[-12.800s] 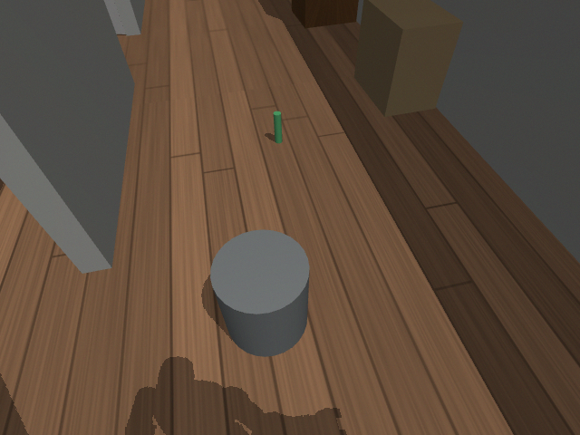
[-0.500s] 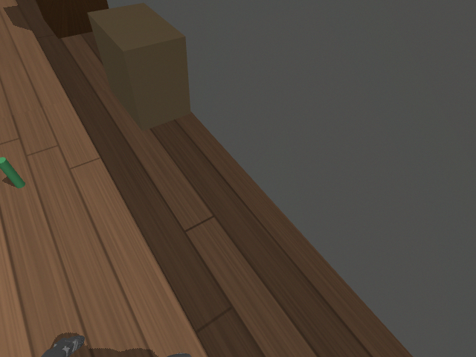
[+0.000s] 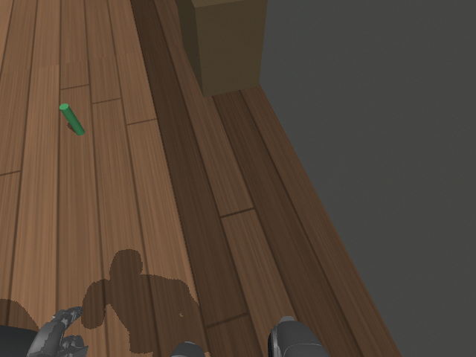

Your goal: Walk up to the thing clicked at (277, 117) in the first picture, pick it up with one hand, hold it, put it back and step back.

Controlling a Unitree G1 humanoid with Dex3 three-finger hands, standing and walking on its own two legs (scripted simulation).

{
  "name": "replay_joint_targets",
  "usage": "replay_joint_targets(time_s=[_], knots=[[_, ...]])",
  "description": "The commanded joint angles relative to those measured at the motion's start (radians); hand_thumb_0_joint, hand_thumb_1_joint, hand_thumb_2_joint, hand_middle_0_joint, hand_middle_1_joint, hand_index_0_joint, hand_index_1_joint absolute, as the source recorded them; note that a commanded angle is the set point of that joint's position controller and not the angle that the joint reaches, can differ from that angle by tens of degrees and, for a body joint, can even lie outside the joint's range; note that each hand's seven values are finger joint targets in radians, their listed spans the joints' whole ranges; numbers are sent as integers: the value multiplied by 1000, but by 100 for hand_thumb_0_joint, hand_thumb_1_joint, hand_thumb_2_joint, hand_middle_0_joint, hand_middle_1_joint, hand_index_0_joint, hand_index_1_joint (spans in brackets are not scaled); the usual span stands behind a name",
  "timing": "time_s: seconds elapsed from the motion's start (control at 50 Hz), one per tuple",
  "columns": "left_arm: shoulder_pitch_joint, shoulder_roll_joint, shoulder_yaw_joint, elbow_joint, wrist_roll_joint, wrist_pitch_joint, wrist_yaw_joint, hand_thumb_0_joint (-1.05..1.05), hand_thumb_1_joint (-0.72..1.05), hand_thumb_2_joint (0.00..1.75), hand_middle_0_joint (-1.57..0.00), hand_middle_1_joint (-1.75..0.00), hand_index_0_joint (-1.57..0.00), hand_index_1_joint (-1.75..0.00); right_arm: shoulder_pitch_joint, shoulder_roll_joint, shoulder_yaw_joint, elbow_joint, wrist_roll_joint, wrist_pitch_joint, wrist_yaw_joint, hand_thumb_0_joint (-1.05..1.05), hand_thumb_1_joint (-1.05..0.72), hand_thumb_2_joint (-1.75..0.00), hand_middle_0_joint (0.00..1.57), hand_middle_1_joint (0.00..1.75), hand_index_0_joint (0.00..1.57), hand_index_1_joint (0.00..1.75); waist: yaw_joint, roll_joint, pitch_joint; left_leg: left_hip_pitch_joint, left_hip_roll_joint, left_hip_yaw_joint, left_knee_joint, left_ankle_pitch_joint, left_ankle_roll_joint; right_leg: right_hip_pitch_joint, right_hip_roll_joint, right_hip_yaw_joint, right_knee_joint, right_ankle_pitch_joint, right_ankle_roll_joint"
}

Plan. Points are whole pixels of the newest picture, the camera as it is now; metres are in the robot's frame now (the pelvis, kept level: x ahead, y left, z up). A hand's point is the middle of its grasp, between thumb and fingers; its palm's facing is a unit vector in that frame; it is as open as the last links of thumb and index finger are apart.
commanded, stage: walk up
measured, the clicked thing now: (72, 120) +1.17 +0.82 -0.64
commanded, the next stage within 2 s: stand in 1.50 s
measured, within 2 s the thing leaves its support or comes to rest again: neither
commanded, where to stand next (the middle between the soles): +0.01 +0.01 m, yaw +27 degrees
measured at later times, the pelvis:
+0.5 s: pelvis -0.02 -0.07 +0.02, yaw +18 degrees
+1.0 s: pelvis -0.05 -0.01 +0.01, yaw +28 degrees
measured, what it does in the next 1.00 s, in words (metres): steps on the spot, turning left: left foot, then right foot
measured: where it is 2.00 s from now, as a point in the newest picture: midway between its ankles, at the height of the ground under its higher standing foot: outside the picture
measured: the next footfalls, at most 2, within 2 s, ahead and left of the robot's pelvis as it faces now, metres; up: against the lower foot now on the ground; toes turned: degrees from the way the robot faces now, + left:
left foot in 0.66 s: -0.06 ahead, +0.11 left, +0.00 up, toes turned +24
right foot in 1.00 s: +0.07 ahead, -0.12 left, +0.00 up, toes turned +26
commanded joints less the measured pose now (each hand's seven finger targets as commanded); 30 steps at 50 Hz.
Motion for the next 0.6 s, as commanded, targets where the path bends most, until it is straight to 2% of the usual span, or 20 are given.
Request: replay_joint_targets(time_s=[0.0,0.02,0.04,0.06,0.1,0.12,0.16,0.2,0.22,0.26,0.28,0.32,0.34,0.36,0.4,0.44,0.48,0.5,0.54,0.58], knots=[[153,260,68,-68,19,-64,31,0,90,90,-20,-30,-20,-30,17,-98,-44,-111,31,17,-22,0,-90,-90,20,30,20,30,95,-248,-387,-333,-121,143,414,-199,89,566,-367,368,-284,548,-112],[39,271,65,-99,21,-57,29,0,90,90,-20,-30,-20,-30,101,-131,-63,-72,23,31,-37,0,-90,-90,20,30,20,30,47,-248,-388,-304,-49,134,553,-250,85,488,-416,426,-337,435,-187],[-33,282,68,-110,19,-57,33,0,90,90,-20,-30,-20,-30,87,-172,-77,-59,17,32,-35,0,-90,-90,20,30,20,30,24,-264,-358,-301,-32,145,641,-222,84,403,-435,512,-395,312,-240],[-36,235,60,-110,14,-59,35,0,90,90,-20,-30,-20,-30,33,-207,-85,-44,13,32,-19,0,-90,-90,20,30,20,30,32,-171,-270,-298,-12,132,659,-151,74,332,-358,398,-394,263,-221],[-26,185,37,-81,15,-65,45,0,90,90,-20,-30,-20,-30,20,-199,-82,-13,22,45,11,0,-90,-90,20,30,20,30,25,-147,-193,-268,-12,143,613,-37,73,239,-243,207,-333,229,-170],[-9,189,40,-60,13,-72,50,0,90,90,-20,-30,-20,-30,15,-189,-82,-10,21,54,20,0,-90,-90,20,30,20,30,36,-131,-187,-253,-15,134,595,0,71,220,-227,162,-322,159,-163],[39,190,44,-51,6,-88,57,0,90,90,-20,-30,-20,-30,12,-177,-82,-4,7,67,43,0,-90,-90,20,30,20,30,45,-77,-216,-310,-33,118,584,58,69,339,-234,131,-319,130,-153],[102,186,46,-50,2,-107,64,0,90,90,-20,-30,-20,-30,-43,-174,-80,-21,-2,74,56,0,-90,-90,20,30,20,30,70,-50,-226,-357,-42,99,559,84,56,433,-269,135,-324,285,-133],[125,189,47,-52,3,-116,69,0,90,90,-20,-30,-20,-30,-67,-168,-77,-32,-4,76,60,0,-90,-90,20,30,20,30,74,-61,-224,-374,-35,98,536,86,49,474,-295,140,-324,382,-132],[130,194,49,-53,1,-126,77,0,90,90,-20,-30,-20,-30,-94,-166,-78,-38,-13,80,66,0,-90,-90,20,30,20,30,69,-59,-201,-379,-17,85,474,92,36,481,-331,121,-331,485,-119],[128,203,53,-54,3,-130,81,0,90,90,-20,-30,-20,-30,-122,-170,-80,-44,-17,82,71,0,-90,-90,20,30,20,30,71,-49,-175,-368,1,83,434,83,27,453,-346,104,-335,501,-136],[149,201,54,-45,5,-136,86,0,90,90,-20,-30,-20,-30,-153,-163,-80,-44,-20,86,83,0,-90,-90,20,30,20,30,78,-44,-159,-355,6,102,361,91,28,448,-331,42,-332,518,-124],[158,210,58,-45,8,-138,87,0,90,90,-20,-30,-20,-30,-162,-161,-81,-50,-20,89,89,0,-90,-90,20,30,20,30,82,-53,-156,-336,15,111,323,87,28,434,-337,38,-335,511,-132],[152,221,62,-44,10,-140,86,0,90,90,-20,-30,-20,-30,-170,-160,-81,-52,-21,92,94,0,-90,-90,20,30,20,30,79,-66,-153,-320,33,125,301,84,30,414,-351,27,-342,472,-153],[156,236,67,-45,14,-138,84,0,90,90,-20,-30,-20,-30,-180,-166,-86,-47,-19,100,102,0,-90,-90,20,30,20,30,82,-83,-165,-286,47,152,275,67,40,380,-366,26,-362,313,-163],[134,259,75,-49,24,-134,82,0,90,90,-20,-30,-20,-30,-183,-178,-93,-46,-19,108,110,0,-90,-90,20,30,20,30,76,-101,-188,-256,72,178,266,30,50,334,-392,32,-386,68,-195],[107,274,78,-51,33,-131,80,0,90,90,-20,-30,-20,-30,-183,-193,-102,-36,-17,114,117,0,-90,-90,20,30,20,30,68,-111,-183,-221,81,205,267,3,56,248,-399,32,-428,-239,-192],[96,283,81,-53,36,-130,78,0,90,90,-20,-30,-20,-30,-180,-200,-104,-30,-14,115,122,0,-90,-90,20,30,20,30,63,-112,-180,-204,82,220,244,-9,59,218,-400,31,-432,-316,-187],[42,304,83,-56,40,-127,75,0,90,90,-20,-30,-20,-30,-151,-211,-109,-10,-4,114,129,0,-90,-90,20,30,20,30,29,-129,-188,-102,87,241,181,-19,73,116,-405,-5,-420,-373,-165],[19,296,78,-48,39,-118,67,0,90,90,-20,-30,-20,-30,-101,-203,-112,24,8,106,130,0,-90,-90,20,30,20,30,1,-94,-207,37,55,273,55,-6,89,30,-381,-82,-351,-384,-121]])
